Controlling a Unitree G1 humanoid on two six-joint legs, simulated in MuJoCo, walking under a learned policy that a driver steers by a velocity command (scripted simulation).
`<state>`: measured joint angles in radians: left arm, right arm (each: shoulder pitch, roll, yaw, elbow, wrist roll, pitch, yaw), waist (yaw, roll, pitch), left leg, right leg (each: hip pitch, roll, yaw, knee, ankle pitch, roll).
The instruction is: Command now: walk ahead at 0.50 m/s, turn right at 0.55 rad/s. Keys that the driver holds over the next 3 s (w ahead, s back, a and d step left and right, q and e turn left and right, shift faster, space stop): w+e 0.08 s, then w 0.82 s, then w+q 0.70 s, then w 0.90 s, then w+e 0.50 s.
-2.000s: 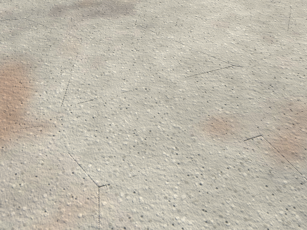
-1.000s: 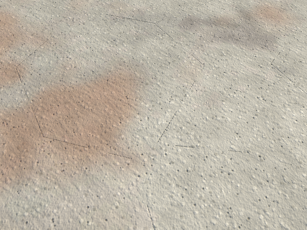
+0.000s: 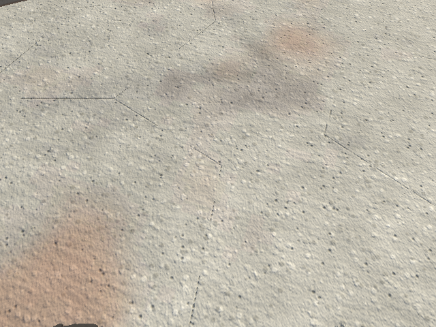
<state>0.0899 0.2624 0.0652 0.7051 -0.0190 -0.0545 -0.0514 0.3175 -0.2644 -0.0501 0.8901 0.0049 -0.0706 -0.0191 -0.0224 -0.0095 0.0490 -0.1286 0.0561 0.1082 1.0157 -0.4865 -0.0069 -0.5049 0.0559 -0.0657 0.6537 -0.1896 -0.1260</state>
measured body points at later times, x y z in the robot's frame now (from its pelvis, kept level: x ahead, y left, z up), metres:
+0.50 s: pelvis +0.29 +0.03 +0.01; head +0.32 +0.03 +0.46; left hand +0.35 +0.31 -0.12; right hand +0.46 -0.24 -0.07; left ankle +0.41 +0.12 -0.72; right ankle +0.10 -0.06 -0.69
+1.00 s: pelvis +0.54 -0.02 +0.02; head +0.57 -0.03 +0.47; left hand +0.81 +0.16 -0.05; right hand +0.47 -0.29 -0.11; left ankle +0.41 +0.12 -0.71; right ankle +0.66 -0.16 -0.71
